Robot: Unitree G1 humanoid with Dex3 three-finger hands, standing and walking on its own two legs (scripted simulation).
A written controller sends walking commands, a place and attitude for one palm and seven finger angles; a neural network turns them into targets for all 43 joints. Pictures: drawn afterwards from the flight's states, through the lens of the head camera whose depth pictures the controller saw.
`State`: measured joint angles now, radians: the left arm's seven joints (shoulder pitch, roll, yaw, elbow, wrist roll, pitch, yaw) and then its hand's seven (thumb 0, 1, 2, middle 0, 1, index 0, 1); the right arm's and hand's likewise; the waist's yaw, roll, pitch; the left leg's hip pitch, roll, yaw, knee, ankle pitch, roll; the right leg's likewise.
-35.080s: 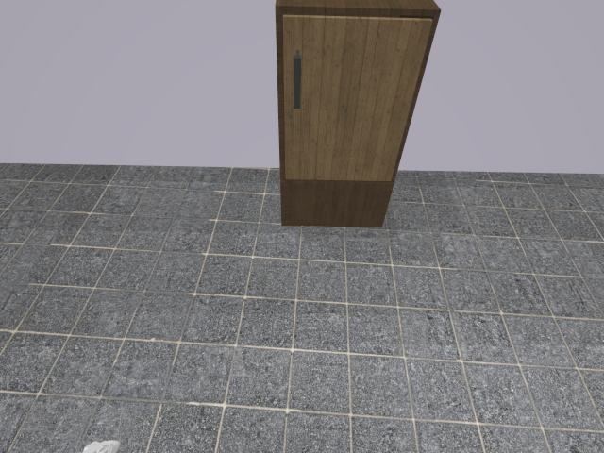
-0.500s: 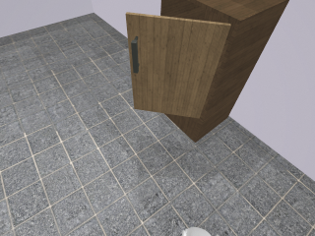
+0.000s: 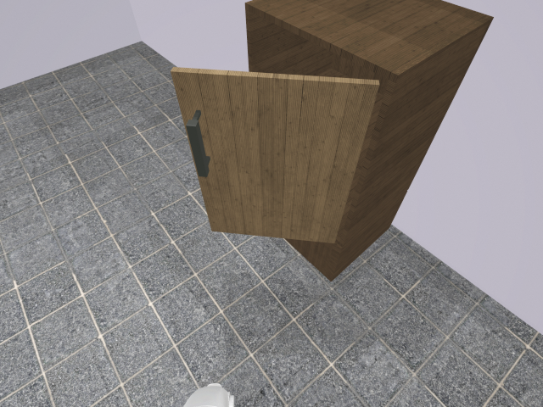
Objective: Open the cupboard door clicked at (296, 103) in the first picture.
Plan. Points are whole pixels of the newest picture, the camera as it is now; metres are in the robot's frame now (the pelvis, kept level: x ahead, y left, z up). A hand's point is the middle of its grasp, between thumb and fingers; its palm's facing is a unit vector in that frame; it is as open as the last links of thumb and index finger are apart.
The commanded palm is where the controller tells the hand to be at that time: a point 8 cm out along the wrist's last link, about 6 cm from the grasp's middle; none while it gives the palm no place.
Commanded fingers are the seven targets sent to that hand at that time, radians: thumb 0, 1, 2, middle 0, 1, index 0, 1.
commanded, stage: take the last steps up to it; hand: left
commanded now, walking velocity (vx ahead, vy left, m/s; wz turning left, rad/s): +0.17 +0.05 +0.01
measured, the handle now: (200, 144) +0.67 +0.20 -0.05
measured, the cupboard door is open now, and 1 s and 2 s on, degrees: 42 42 42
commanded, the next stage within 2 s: come to a stop and stand still in 0.04 s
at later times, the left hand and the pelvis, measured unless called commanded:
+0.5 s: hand (155, 404) +0.15 +0.21 -0.18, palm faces +0.02 -0.98 -0.19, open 7.4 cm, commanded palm none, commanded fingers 0.00 0.90 0.90 -0.20 -0.30 -0.20 -0.30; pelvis +0.08 +0.03 -0.01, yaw -2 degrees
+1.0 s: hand out of the picture +0.11 +0.14 -0.18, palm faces +0.04 -0.98 -0.19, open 7.2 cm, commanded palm none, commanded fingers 0.00 0.90 0.90 -0.20 -0.30 -0.20 -0.30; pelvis +0.07 -0.04 +0.00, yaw -1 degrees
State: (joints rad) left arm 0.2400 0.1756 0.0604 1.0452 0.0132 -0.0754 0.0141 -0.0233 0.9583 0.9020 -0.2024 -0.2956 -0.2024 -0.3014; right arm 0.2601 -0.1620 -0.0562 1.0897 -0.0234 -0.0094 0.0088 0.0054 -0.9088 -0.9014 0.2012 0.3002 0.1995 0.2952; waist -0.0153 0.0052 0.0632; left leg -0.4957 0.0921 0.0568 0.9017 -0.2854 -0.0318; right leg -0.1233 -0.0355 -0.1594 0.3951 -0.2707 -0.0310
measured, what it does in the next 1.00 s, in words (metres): steps on the spot: left foot, then right foot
